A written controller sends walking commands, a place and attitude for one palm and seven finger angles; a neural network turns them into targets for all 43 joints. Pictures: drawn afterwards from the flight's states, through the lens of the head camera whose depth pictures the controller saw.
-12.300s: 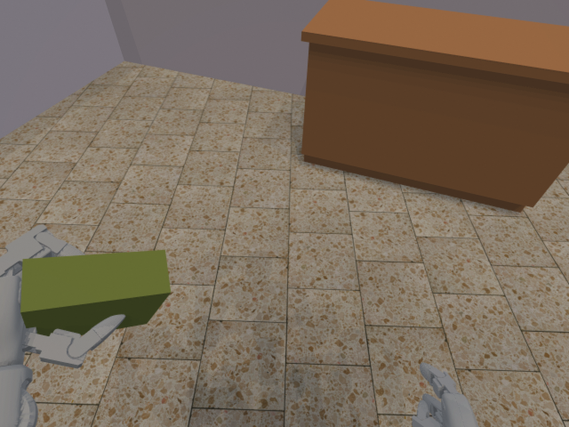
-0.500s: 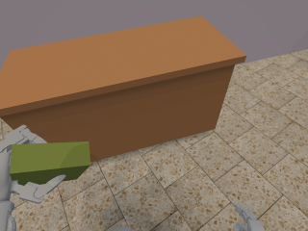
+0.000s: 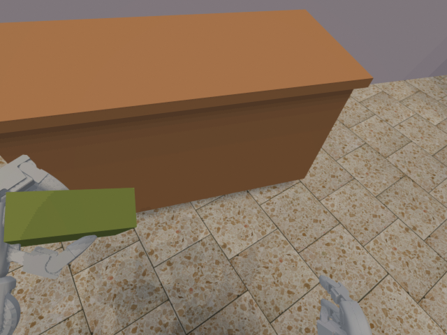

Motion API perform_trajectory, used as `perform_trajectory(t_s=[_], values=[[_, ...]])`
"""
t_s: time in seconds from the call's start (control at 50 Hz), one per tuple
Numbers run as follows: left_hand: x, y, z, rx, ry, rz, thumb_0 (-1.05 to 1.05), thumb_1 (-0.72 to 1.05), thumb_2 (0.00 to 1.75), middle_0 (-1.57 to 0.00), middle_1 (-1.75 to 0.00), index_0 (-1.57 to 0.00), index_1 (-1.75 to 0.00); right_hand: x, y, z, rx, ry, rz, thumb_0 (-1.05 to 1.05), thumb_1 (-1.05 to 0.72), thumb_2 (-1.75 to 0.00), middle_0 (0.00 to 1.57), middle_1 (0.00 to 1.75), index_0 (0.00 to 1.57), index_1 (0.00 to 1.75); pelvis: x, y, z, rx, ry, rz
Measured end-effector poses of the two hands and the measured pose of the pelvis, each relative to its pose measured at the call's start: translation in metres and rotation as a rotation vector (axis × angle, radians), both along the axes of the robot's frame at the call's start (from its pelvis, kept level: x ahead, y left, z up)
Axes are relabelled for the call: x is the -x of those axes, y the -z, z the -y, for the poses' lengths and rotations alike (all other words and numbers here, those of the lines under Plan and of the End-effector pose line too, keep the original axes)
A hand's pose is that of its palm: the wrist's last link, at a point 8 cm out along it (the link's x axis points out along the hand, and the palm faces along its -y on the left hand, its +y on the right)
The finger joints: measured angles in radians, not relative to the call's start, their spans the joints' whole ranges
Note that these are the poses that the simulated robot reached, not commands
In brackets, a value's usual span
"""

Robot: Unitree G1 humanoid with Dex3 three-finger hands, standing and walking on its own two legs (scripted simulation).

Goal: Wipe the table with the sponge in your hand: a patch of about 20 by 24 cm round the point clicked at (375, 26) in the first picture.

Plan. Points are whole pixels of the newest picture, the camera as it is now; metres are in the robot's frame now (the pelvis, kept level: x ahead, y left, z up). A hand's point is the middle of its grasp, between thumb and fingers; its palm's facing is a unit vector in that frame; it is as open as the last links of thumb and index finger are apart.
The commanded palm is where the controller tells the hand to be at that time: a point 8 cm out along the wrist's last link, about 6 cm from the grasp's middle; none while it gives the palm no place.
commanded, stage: shuffle to correct the standing spot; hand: left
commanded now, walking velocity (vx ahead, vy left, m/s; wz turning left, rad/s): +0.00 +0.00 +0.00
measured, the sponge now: (91, 217) +0.24 +0.20 +0.14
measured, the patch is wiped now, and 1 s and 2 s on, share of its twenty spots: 0.00 0.00 0.00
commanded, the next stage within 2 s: none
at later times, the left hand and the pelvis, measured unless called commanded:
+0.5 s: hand out of the picture +0.26 +0.31 +0.18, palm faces +0.38 -0.85 -0.37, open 9.1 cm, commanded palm +0.19 +0.35 +0.18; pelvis +0.01 +0.08 +0.00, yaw -4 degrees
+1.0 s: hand out of the picture +0.37 +0.37 +0.17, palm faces +0.33 -0.81 -0.49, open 9.1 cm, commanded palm +0.31 +0.41 +0.18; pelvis +0.12 +0.15 -0.02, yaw -6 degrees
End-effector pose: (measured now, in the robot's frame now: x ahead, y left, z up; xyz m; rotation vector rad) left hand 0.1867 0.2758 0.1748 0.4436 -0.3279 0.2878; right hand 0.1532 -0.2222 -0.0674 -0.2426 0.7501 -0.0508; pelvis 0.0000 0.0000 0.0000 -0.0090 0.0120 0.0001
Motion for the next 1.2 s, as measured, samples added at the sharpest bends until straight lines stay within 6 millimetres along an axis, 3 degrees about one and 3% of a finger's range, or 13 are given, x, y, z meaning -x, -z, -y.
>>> perform_trajectory(t_s=[0.16, 0.24, 0.32, 0.44, 0.54, 0.62, 0.76, 0.84, 0.9, 1.0, 1.1, 1.2], values=[[0.000, -0.014, -0.044, -0.096, -0.055, -0.017, -0.01, -0.42, 1.05, -0.83, -1.39, -0.84, -1.39, -0.007, 0.005, -0.045, -0.025, -0.052, -0.026, 0.01, -0.90, -0.90, 0.20, 0.30, 0.21, 0.30, -0.001, 0.000, -0.025, 0.024, -0.023, -0.003], [0.013, -0.017, -0.057, -0.078, -0.059, 0.046, -0.01, -0.42, 1.05, -0.83, -1.39, -0.84, -1.39, -0.015, 0.006, -0.052, -0.007, -0.062, -0.027, 0.01, -0.90, -0.89, 0.20, 0.30, 0.21, 0.30, 0.004, 0.005, -0.039, 0.038, -0.014, -0.001], [0.016, -0.007, -0.069, -0.019, -0.044, 0.127, -0.01, -0.42, 1.05, -0.83, -1.39, -0.84, -1.39, -0.021, 0.005, -0.054, 0.070, -0.037, 0.015, 0.01, -0.90, -0.89, 0.20, 0.30, 0.21, 0.30, 0.001, 0.020, -0.060, 0.048, 0.011, 0.011], [-0.015, -0.003, -0.086, -0.014, -0.050, 0.096, -0.01, -0.42, 1.06, -0.83, -1.39, -0.84, -1.39, -0.015, 0.002, -0.073, 0.024, 0.053, 0.063, 0.02, -0.90, -0.90, 0.20, 0.30, 0.20, 0.30, -0.005, 0.013, -0.074, -0.013, 0.056, 0.033], [-0.042, -0.020, -0.073, -0.050, 0.016, 0.051, -0.01, -0.42, 1.06, -0.83, -1.39, -0.83, -1.39, -0.007, -0.002, -0.085, -0.031, 0.080, 0.059, 0.01, -0.90, -0.90, 0.20, 0.30, 0.21, 0.30, -0.022, -0.001, -0.080, 0.003, 0.087, 0.006], [-0.060, -0.020, -0.065, -0.122, 0.077, 0.023, -0.01, -0.42, 1.06, -0.83, -1.39, -0.83, -1.39, -0.007, 0.015, -0.077, -0.031, 0.120, 0.016, 0.01, -0.90, -0.90, 0.20, 0.30, 0.21, 0.30, -0.036, 0.008, -0.084, 0.009, 0.087, -0.010], [-0.085, -0.016, -0.088, -0.102, 0.043, -0.032, -0.01, -0.42, 1.06, -0.83, -1.39, -0.84, -1.39, -0.011, 0.018, -0.061, 0.029, 0.200, -0.111, 0.02, -0.90, -0.90, 0.20, 0.30, 0.21, 0.30, -0.067, 0.000, -0.102, 0.002, 0.084, -0.018], [-0.101, -0.014, -0.106, -0.097, 0.037, -0.031, -0.01, -0.42, 1.06, -0.83, -1.39, -0.84, -1.39, -0.030, 0.016, -0.066, 0.077, 0.221, -0.100, 0.02, -0.90, -0.90, 0.20, 0.30, 0.20, 0.30, -0.090, 0.002, -0.122, -0.016, 0.085, 0.013], [-0.118, -0.011, -0.122, -0.124, 0.050, 0.007, -0.01, -0.42, 1.06, -0.83, -1.39, -0.84, -1.39, -0.055, 0.023, -0.078, 0.091, 0.241, -0.041, 0.02, -0.90, -0.90, 0.20, 0.30, 0.20, 0.30, -0.105, 0.016, -0.139, -0.018, 0.093, 0.032], [-0.148, -0.012, -0.137, -0.146, 0.020, 0.015, -0.01, -0.42, 1.06, -0.83, -1.39, -0.83, -1.39, -0.101, 0.028, -0.119, -0.017, 0.219, 0.049, 0.02, -0.91, -0.90, 0.19, 0.30, 0.20, 0.30, -0.121, 0.019, -0.146, -0.043, 0.098, 0.035], [-0.160, -0.018, -0.137, -0.114, 0.031, 0.027, -0.01, -0.42, 1.06, -0.83, -1.39, -0.83, -1.39, -0.140, 0.035, -0.154, -0.092, 0.126, 0.046, 0.01, -0.90, -0.90, 0.20, 0.30, 0.20, 0.30, -0.149, 0.017, -0.158, -0.011, 0.057, 0.030], [-0.177, -0.022, -0.166, -0.107, -0.003, 0.012, -0.01, -0.42, 1.06, -0.83, -1.39, -0.83, -1.39, -0.168, 0.029, -0.176, -0.077, 0.089, -0.035, 0.02, -0.90, -0.90, 0.20, 0.30, 0.21, 0.30, -0.179, 0.005, -0.178, -0.018, 0.058, 0.007]])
